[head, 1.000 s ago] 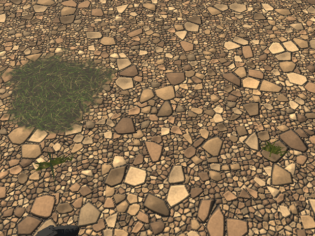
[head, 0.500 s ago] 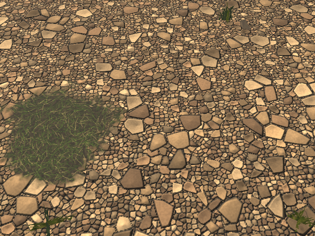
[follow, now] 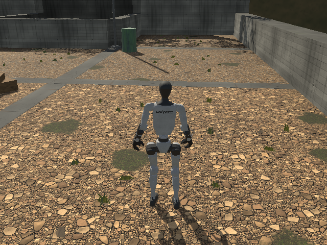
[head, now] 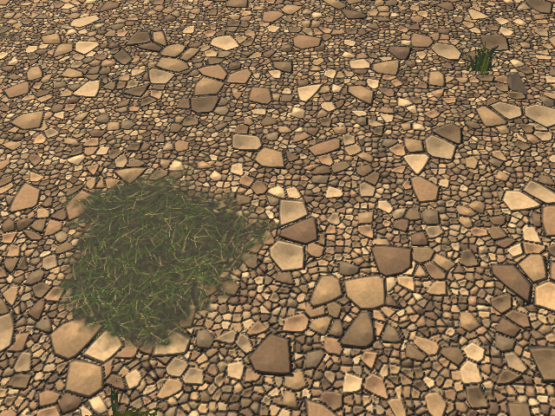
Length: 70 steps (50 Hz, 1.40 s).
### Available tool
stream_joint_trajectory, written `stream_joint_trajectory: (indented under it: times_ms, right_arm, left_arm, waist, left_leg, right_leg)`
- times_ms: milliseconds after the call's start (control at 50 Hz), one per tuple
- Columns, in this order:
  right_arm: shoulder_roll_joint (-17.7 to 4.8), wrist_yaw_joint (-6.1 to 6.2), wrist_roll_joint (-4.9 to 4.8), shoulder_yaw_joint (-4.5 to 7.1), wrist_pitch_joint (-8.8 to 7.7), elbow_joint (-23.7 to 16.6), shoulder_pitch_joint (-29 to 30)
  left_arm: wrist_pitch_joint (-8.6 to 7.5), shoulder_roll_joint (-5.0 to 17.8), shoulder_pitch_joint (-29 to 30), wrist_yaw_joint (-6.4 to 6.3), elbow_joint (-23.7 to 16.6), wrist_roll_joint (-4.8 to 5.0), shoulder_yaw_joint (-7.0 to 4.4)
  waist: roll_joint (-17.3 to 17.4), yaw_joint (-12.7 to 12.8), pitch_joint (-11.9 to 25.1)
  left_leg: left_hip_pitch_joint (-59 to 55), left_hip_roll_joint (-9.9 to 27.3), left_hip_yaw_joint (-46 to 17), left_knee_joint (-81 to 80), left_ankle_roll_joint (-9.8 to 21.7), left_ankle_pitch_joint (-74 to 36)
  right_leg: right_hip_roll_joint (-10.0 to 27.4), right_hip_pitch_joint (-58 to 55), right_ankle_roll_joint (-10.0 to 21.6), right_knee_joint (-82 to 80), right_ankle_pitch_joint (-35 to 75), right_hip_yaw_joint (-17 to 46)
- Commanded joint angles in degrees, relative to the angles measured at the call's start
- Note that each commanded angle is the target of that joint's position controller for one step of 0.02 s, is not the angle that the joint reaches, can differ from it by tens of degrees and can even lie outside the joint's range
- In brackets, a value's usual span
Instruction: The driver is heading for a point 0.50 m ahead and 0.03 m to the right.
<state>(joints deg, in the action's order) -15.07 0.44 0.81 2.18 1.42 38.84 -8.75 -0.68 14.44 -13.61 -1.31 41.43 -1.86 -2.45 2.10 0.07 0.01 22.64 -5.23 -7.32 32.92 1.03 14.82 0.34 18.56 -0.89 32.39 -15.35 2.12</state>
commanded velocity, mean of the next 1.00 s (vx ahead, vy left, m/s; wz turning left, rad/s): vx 0.15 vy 0.00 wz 0.03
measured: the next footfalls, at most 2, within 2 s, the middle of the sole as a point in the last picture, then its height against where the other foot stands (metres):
right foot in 1.22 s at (359, 414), level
left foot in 1.64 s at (257, 405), level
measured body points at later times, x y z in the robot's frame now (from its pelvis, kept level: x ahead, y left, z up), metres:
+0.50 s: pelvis +0.04 -0.02 +0.00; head +0.05 -0.02 +0.45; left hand +0.16 +0.23 -0.11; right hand +0.17 -0.27 -0.12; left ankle +0.06 +0.11 -0.73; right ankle +0.02 -0.13 -0.73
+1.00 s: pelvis +0.17 +0.02 +0.02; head +0.19 +0.03 +0.47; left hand +0.33 +0.28 -0.09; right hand +0.17 -0.24 -0.11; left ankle +0.09 +0.11 -0.73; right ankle +0.25 -0.15 -0.66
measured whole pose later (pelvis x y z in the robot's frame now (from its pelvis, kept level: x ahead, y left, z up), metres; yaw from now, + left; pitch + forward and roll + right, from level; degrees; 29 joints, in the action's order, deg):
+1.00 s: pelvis +0.17 +0.02 +0.02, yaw +1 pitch +1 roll +0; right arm -12.5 -0.6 -0.2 2.3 -4.3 50.3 -24.2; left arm -4.3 16.7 -11.4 0.9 41.6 0.9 -3.8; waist -2.5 -3.3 0.4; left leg 1.5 -2.4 0.7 14.5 2.9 14.5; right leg 5.3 36.1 0.9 54.9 -8.8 0.7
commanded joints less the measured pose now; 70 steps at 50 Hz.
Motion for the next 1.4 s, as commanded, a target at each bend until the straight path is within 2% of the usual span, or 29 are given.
stream_joint_trajectory:
  times_ms: [20,60,120,180,280,500,560,600,640,700,740,760,780,800,820,840,900,960,1040,1160,1180,1220,1240,1260,1280,1300,1320,1340,1400]
  right_arm:
    - [-6.29,-0.07,0.42,1.95,-1.21,-3.31,-0.86]
    - [-4.67,-0.11,0.93,1.65,-0.40,-2.99,0.52]
    - [-4.39,-0.40,0.28,1.59,-0.18,-2.12,-0.52]
    - [-4.36,-0.26,0.21,1.79,-0.84,-1.28,0.03]
    - [-3.64,0.06,-0.11,1.73,-1.45,-0.03,-0.60]
    - [-3.41,1.23,-0.35,1.89,-0.93,2.36,-1.13]
    - [-3.22,1.40,-0.80,2.00,-0.77,3.90,-2.35]
    - [-2.84,1.14,-1.56,2.00,-2.23,2.75,0.03]
    - [-2.58,0.53,-2.47,1.89,-4.48,1.35,3.60]
    - [-2.24,-1.00,-2.61,1.91,-6.43,2.32,1.81]
    - [-2.96,-1.56,-1.96,2.81,-6.73,6.79,-6.91]
    - [-5.15,-1.47,-1.85,3.82,-6.62,8.50,-13.10]
    - [-11.30,-1.18,-1.73,5.35,-6.70,9.53,-19.91]
    - [-11.65,-1.62,-1.38,5.05,-7.05,9.46,-22.41]
    - [-8.42,-1.49,-1.08,3.79,-7.41,8.60,-17.93]
    - [-6.38,-1.38,-1.10,3.15,-7.51,7.48,-14.83]
    - [-4.25,-1.39,-0.68,1.80,-6.91,6.94,-11.56]
    - [-5.48,-0.85,-1.06,1.80,-6.46,8.14,-14.12]
    - [-7.57,0.13,-1.18,1.83,-5.96,9.16,-16.15]
    - [-9.08,0.25,-2.15,2.39,-5.49,11.11,-17.45]
    - [-9.64,0.33,-1.80,2.58,-5.17,11.05,-16.72]
    - [-9.67,0.58,-1.19,2.50,-4.30,10.50,-15.29]
    - [-7.39,0.82,0.02,1.60,-4.38,8.67,-15.98]
    - [1.03,-0.04,-0.24,-0.96,-5.02,10.02,-27.84]
    - [-6.50,-0.27,-1.48,0.92,-5.61,12.26,-25.48]
    - [-8.70,-0.19,-2.78,1.65,-5.61,9.75,-18.17]
    - [-8.03,0.35,-2.22,1.39,-5.51,8.70,-14.05]
    - [-7.64,0.81,-1.45,1.67,-4.99,8.31,-11.98]
    - [-3.51,1.40,-1.02,1.16,-2.81,9.37,-15.98]
  left_arm:
    - [-1.44,5.96,5.20,0.27,-5.06,-0.08,-1.23]
    - [-1.79,7.32,3.26,0.29,-4.22,0.79,-1.54]
    - [-1.63,5.73,1.83,0.20,-4.04,0.35,-0.91]
    - [-1.56,5.85,0.86,0.11,-4.19,0.76,-0.96]
    - [-1.43,4.62,0.50,0.27,-4.39,1.01,-0.79]
    - [-1.47,3.42,0.53,0.78,-3.11,1.21,-0.73]
    - [-1.02,5.11,-1.41,0.46,-1.84,1.64,-1.36]
    - [-1.15,7.69,-4.41,-0.08,-1.22,2.29,-2.09]
    - [-1.92,9.64,-5.33,-0.47,-0.47,2.68,-2.68]
    - [-2.52,9.28,-3.54,0.08,-0.27,3.23,-2.63]
    - [-2.14,8.45,-0.44,0.58,-0.65,3.66,-2.40]
    - [-2.40,6.55,1.29,0.59,-1.24,3.22,-1.77]
    - [-3.18,2.59,2.38,0.56,-3.66,2.85,-0.65]
    - [-4.16,4.76,3.05,0.19,-4.95,3.46,-1.24]
    - [-4.68,7.14,1.35,0.45,-4.34,4.60,-2.06]
    - [-4.92,6.92,0.89,0.90,-3.43,4.69,-1.97]
    - [-4.97,5.72,1.90,1.86,-2.91,2.99,-2.16]
    - [-4.44,3.96,4.75,2.49,-3.82,2.56,-1.57]
    - [-4.74,1.98,13.46,3.03,-6.91,2.85,-0.34]
    - [-5.30,4.82,17.32,4.37,-9.02,3.28,-0.91]
    - [-5.36,5.94,15.04,4.35,-8.51,2.90,-1.41]
    - [-5.31,9.40,0.49,3.58,-4.35,2.06,-3.23]
    - [-5.16,13.21,-8.76,2.81,-2.50,0.70,-3.85]
    - [-5.12,16.31,-9.59,3.39,-1.41,0.37,-4.00]
    - [-4.52,11.11,-9.51,3.34,-1.87,1.17,-3.17]
    - [-4.33,9.14,-3.49,3.14,-2.02,1.78,-2.27]
    - [-4.24,7.45,0.75,2.97,-1.98,2.04,-1.69]
    - [-4.31,6.09,3.36,3.03,-1.78,1.80,-1.26]
    - [-5.31,4.57,6.49,3.45,-0.02,0.14,-0.68]
  waist:
    - [-12.22,-2.73,2.86]
    - [-11.11,-1.40,2.27]
    - [-8.55,-1.10,0.03]
    - [-3.28,-0.13,-0.34]
    - [-0.64,0.25,2.49]
    - [-1.82,-0.28,1.80]
    - [-5.17,0.11,-0.22]
    - [-10.25,1.58,-5.49]
    - [-11.19,2.44,-10.32]
    - [-10.05,0.83,-8.08]
    - [-8.77,-3.48,-3.40]
    - [-6.17,-6.41,-0.67]
    - [8.91,-7.65,1.94]
    - [13.90,-8.42,2.45]
    - [7.36,-5.48,-1.37]
    - [4.24,-4.10,-3.06]
    - [2.02,-2.11,-3.94]
    - [1.84,-2.72,-4.13]
    - [2.34,-4.88,-5.47]
    - [2.84,-3.07,-6.36]
    - [3.61,-1.39,-4.40]
    - [3.92,6.29,5.90]
    - [-2.73,8.42,15.26]
    - [-19.74,2.65,26.91]
    - [-12.21,5.57,27.78]
    - [-9.96,4.23,16.38]
    - [-4.54,2.51,10.82]
    - [-3.20,0.91,7.00]
    - [-5.74,-3.50,6.37]
  left_leg:
    - [-4.62,3.46,1.37,-0.51,-1.40,2.76]
    - [-7.83,4.33,0.87,-3.23,-1.78,-3.21]
    - [-8.89,5.26,-0.04,-4.63,-0.18,-4.27]
    - [-6.67,5.74,-1.02,-5.44,0.42,-5.24]
    - [-8.52,6.36,-1.69,-4.61,0.16,-10.83]
    - [-11.15,6.76,-2.03,-4.03,0.04,-13.30]
    - [-7.59,2.89,2.50,-0.95,0.26,7.65]
    - [2.52,1.72,6.76,6.56,0.13,12.15]
    - [8.47,5.27,6.25,10.92,1.26,9.77]
    - [4.23,6.69,7.32,3.50,3.53,10.27]
    - [-16.51,2.98,10.20,-4.01,3.10,-2.62]
    - [-24.46,5.39,5.72,-5.39,4.05,-1.87]
    - [-32.83,17.49,-15.64,-14.15,10.23,6.45]
    - [-34.87,26.04,-34.33,-21.61,17.13,9.59]
    - [-32.50,26.55,-30.87,-21.01,16.86,12.33]
    - [-30.49,23.94,-24.45,-21.17,14.69,12.77]
    - [-24.98,18.90,-11.93,-24.17,10.70,-0.91]
    - [-23.45,16.68,-4.17,-25.09,10.81,-14.81]
    - [-18.77,14.65,1.57,-26.51,9.70,-16.91]
    - [-25.61,19.39,1.96,-22.92,8.18,-23.49]
    - [-27.06,18.92,2.62,-18.69,7.18,-34.42]
    - [-24.07,14.59,5.58,0.18,3.72,-51.16]
    - [-10.37,10.96,6.37,17.55,1.28,-32.22]
    - [8.01,-0.26,3.46,39.80,-2.18,21.37]
    - [9.43,1.30,-4.01,45.58,-2.08,21.65]
    - [13.33,4.44,-0.83,45.36,-2.05,18.18]
    - [12.45,7.45,1.62,41.66,-2.33,13.74]
    - [10.41,9.05,2.43,38.50,-2.70,11.32]
    - [-1.04,10.62,2.81,30.03,-3.42,6.95]
  right_leg:
    - [11.85,-1.25,8.38,-12.78,7.13,13.25]
    - [8.88,-0.79,5.43,-11.86,2.31,10.16]
    - [5.62,1.14,3.32,-11.14,-3.78,6.39]
    - [4.01,-1.66,3.07,-8.08,-0.98,4.24]
    - [2.83,-4.47,3.20,-5.29,5.90,2.64]
    - [2.01,-4.20,2.90,-5.91,7.75,1.97]
    - [2.35,-3.06,5.50,-9.92,-14.27,4.31]
    - [10.34,-4.46,10.98,-17.60,-29.56,16.44]
    - [17.62,-4.74,15.34,-21.56,-29.22,26.22]
    - [15.74,-7.43,13.47,-19.56,-16.80,19.84]
    - [9.64,1.18,9.94,-14.28,-7.21,10.84]
    - [6.39,5.32,7.46,-6.00,-0.87,6.15]
    - [-1.97,15.89,2.51,14.65,-2.20,-3.11]
    - [-3.97,25.13,1.39,28.62,-16.89,1.22]
    - [-0.12,29.70,2.74,35.37,-15.36,4.40]
    - [2.29,30.72,4.05,36.13,-9.74,4.00]
    - [6.21,27.67,4.04,30.86,1.87,1.86]
    - [5.99,27.22,1.51,23.70,6.94,-1.24]
    - [3.74,20.76,0.20,7.00,17.21,-3.67]
    - [2.01,16.45,3.91,-1.95,16.13,-2.53]
    - [0.46,12.62,4.92,-2.36,14.36,-3.38]
    - [-2.30,-7.76,7.84,-4.03,19.46,-5.66]
    - [8.87,-27.80,11.31,0.53,35.30,5.75]
    - [25.10,-45.90,22.90,-3.86,38.59,32.03]
    - [22.56,-41.07,21.28,-8.29,33.65,34.11]
    - [20.37,-31.94,18.67,-9.26,34.51,23.39]
    - [17.51,-23.01,16.82,-10.78,37.38,17.36]
    - [15.39,-15.54,16.00,-12.53,39.76,13.14]
    - [12.46,-2.96,15.96,-16.68,43.95,5.63]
